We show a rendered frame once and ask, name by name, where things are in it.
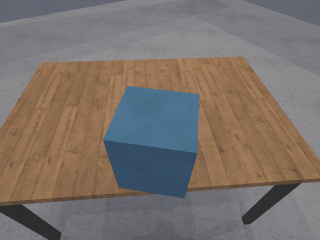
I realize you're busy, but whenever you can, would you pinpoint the table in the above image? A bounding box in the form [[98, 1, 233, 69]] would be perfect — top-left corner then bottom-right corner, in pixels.
[[0, 56, 320, 240]]

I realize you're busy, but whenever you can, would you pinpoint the carton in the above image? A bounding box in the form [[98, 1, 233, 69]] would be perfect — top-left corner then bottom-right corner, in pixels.
[[103, 86, 200, 198]]

